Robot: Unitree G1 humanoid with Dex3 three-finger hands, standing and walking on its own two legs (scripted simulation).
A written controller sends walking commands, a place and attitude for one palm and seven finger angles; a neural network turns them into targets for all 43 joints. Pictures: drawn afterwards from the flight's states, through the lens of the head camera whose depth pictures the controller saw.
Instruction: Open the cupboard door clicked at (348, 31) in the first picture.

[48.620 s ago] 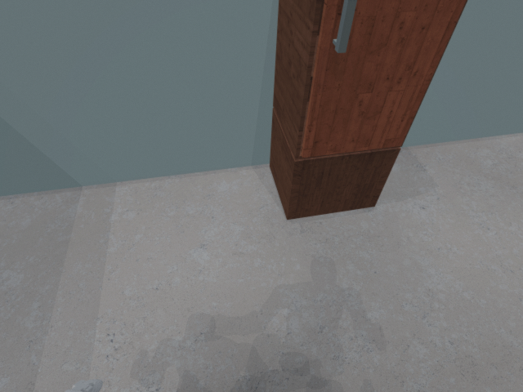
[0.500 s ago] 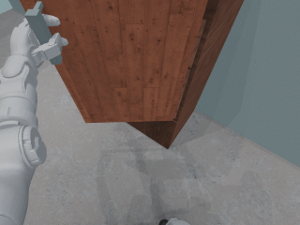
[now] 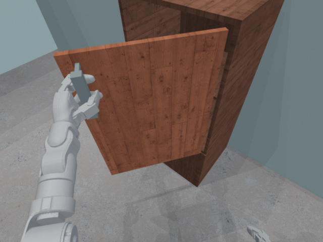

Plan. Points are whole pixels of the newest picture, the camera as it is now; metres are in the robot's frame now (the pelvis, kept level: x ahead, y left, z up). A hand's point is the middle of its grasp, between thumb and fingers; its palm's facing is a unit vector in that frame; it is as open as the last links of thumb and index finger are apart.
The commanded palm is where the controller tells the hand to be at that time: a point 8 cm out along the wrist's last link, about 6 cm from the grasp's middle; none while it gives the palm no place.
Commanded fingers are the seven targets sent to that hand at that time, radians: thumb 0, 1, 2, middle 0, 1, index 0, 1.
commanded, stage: pull the door open along its arc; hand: left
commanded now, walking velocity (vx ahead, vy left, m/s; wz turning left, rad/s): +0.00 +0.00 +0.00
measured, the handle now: (85, 91) +0.44 +0.20 +0.16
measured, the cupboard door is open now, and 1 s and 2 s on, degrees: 54 79 80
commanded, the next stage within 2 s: open thumb and fingers to let go in 0.52 s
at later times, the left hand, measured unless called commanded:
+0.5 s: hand (121, 144) +0.28 +0.09 +0.16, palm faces +0.35 -0.94 +0.02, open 6.0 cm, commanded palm +0.22 +0.12 +0.16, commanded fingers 0.00 0.90 0.90 -0.40 -1.35 -0.40 -1.35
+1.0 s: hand (127, 149) +0.26 +0.07 +0.17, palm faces +0.36 -0.93 +0.02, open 9.7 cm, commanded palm +0.22 +0.11 +0.16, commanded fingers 0.00 -0.50 0.30 -0.30 -1.20 -0.30 -1.20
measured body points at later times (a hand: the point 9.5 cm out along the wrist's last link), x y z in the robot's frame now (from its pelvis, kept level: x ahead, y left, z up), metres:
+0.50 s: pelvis -0.02 -0.03 +0.01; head -0.05 -0.06 +0.45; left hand +0.25 +0.13 +0.16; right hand +0.19 -0.22 -0.08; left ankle -0.06 +0.09 -0.73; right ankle +0.01 -0.12 -0.73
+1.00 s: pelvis -0.05 -0.02 +0.01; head -0.08 -0.05 +0.45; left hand +0.24 +0.12 +0.17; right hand +0.17 -0.20 -0.08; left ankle -0.06 +0.09 -0.73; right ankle +0.01 -0.12 -0.73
